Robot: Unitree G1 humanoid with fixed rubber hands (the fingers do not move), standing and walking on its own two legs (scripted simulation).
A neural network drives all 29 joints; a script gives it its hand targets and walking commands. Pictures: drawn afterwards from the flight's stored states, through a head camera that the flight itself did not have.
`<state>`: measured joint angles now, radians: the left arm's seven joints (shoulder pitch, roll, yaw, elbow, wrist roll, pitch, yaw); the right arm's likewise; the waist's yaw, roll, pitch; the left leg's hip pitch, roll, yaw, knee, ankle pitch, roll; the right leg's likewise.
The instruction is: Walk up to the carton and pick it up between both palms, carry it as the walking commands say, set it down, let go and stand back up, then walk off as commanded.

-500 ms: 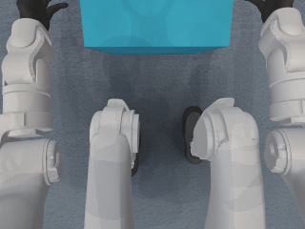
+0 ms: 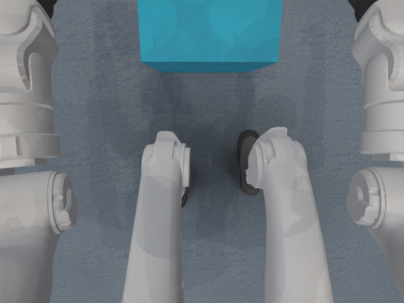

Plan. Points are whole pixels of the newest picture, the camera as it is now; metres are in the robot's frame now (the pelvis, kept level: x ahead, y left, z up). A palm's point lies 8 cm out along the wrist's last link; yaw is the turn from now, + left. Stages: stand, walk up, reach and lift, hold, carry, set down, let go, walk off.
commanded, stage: set down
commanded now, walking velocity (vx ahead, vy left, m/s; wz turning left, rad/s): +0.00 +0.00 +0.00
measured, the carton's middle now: (206, 35) +0.53 +0.01 -0.37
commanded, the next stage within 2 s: let go in 0.54 s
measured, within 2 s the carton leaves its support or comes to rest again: neither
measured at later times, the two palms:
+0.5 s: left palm out of the picture +0.53 +0.25 +0.03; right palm out of the picture +0.53 -0.20 +0.02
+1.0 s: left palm out of the picture +0.37 +0.24 +0.09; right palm out of the picture +0.38 -0.22 +0.09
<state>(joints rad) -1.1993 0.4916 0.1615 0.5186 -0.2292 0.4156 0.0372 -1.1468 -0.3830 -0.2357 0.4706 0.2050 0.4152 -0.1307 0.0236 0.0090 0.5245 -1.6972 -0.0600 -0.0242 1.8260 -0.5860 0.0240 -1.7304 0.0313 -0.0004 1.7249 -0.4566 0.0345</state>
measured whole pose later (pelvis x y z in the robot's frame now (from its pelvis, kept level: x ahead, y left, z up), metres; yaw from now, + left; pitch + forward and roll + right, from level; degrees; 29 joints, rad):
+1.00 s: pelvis +0.06 +0.00 +0.20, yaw +1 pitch +12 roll -2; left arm -0.34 0.30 0.10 0.24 -0.07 0.25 0.01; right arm -0.30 -0.27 -0.13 0.23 0.04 0.26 -0.02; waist 0.02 0.03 0.47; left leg -0.80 -0.04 -0.05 1.01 -0.41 0.02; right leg -0.83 0.04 0.01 0.93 -0.31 0.01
